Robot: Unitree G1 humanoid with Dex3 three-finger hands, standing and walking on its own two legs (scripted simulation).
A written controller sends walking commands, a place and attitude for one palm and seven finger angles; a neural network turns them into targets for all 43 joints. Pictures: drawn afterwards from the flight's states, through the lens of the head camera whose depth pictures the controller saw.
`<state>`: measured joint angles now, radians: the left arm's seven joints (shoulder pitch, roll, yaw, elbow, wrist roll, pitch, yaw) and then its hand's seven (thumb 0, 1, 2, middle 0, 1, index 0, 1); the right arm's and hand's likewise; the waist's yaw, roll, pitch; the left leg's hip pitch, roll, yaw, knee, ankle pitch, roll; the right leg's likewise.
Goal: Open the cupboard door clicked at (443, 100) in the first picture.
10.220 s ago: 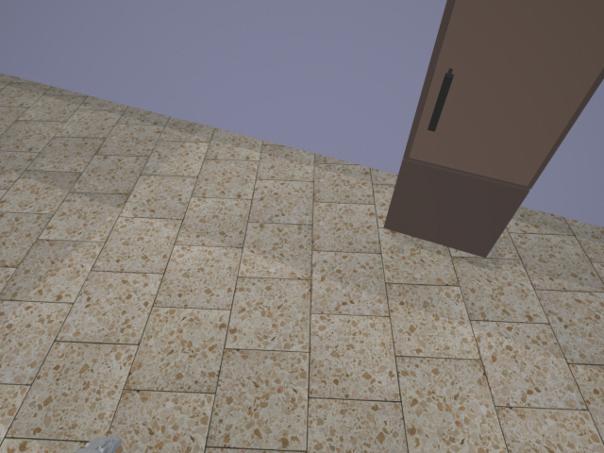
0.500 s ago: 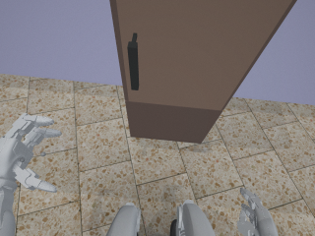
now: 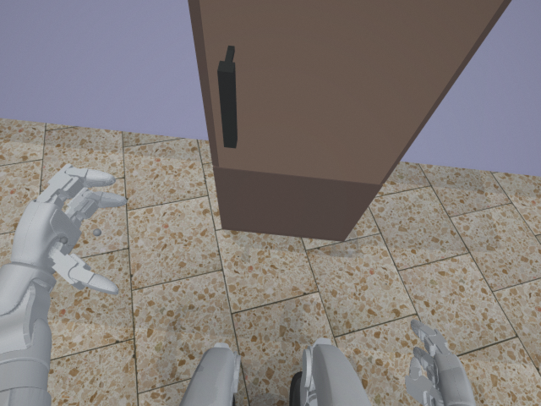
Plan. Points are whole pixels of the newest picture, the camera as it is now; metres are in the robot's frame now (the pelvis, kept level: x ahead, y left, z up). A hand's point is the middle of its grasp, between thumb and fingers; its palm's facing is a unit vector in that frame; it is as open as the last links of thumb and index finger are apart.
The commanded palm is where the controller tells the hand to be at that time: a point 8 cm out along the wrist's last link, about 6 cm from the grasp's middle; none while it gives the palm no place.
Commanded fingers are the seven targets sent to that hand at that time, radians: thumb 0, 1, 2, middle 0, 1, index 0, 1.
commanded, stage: move the hooked fingers beside the handle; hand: left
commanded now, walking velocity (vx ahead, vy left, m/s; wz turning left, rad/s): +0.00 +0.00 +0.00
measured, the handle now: (230, 101) +0.60 +0.11 +0.03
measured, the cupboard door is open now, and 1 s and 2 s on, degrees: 0 0 0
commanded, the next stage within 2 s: none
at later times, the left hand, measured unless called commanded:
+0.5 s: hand (140, 180) +0.42 +0.22 +0.03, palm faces -0.06 -1.00 -0.02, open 14.0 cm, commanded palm +0.41 +0.27 +0.04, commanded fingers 0.00 -0.50 0.30 -0.30 -1.20 -0.30 -1.20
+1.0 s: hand (172, 141) +0.50 +0.19 +0.03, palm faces -0.05 -1.00 -0.02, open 14.0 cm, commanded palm +0.49 +0.23 +0.03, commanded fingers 0.00 -0.50 0.30 -0.30 -1.20 -0.30 -1.20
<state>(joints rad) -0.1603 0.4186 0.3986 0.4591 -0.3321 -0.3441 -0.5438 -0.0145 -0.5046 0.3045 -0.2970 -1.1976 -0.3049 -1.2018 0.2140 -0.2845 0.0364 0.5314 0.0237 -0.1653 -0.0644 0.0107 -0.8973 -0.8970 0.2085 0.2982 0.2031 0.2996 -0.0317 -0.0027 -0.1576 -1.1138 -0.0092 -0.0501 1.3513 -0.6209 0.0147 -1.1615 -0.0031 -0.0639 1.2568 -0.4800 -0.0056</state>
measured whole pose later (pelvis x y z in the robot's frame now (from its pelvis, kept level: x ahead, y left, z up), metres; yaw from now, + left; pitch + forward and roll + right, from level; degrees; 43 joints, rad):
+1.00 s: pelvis +0.00 +0.00 -0.01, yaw -1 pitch +28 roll -2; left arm -0.81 0.50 0.41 1.06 -0.12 -0.45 -0.33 -0.01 -0.50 0.30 -0.30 -1.20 -0.31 -1.20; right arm 0.29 -0.27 0.05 0.61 -0.02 0.01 -0.01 0.01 -0.90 -0.90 0.21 0.30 0.20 0.30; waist -0.16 0.01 -0.14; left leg -1.25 0.00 -0.03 1.37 -0.62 0.01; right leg -1.30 0.01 -0.05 1.28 -0.47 -0.01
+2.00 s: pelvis +0.01 +0.00 -0.02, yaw -2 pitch +31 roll -4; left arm -0.97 0.53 0.42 1.16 -0.03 -0.44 -0.23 -0.01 -0.50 0.30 -0.30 -1.20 -0.31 -1.20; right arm 0.30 -0.26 0.06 0.57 -0.05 0.11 0.03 0.00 -0.90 -0.90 0.21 0.30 0.20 0.30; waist -0.22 0.03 -0.14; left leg -1.31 0.01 -0.04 1.40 -0.63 0.02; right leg -1.36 0.02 -0.05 1.29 -0.47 0.00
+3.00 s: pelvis +0.01 +0.00 -0.02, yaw -2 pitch +31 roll -4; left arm -0.98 0.42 0.34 1.16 -0.03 -0.47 -0.11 -0.01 -0.50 0.30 -0.30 -1.20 -0.31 -1.21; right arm 0.33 -0.24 0.05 0.59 -0.07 0.11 0.05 0.00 -0.90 -0.90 0.21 0.30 0.20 0.30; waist -0.22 0.04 -0.15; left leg -1.31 0.00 -0.03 1.40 -0.63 0.02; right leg -1.36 0.01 -0.05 1.29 -0.47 0.00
